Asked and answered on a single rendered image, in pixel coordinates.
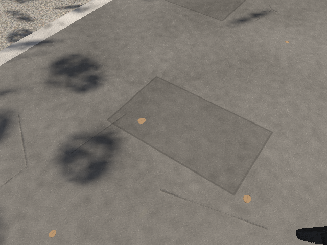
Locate robot right hand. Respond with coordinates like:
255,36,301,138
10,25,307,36
296,226,327,245

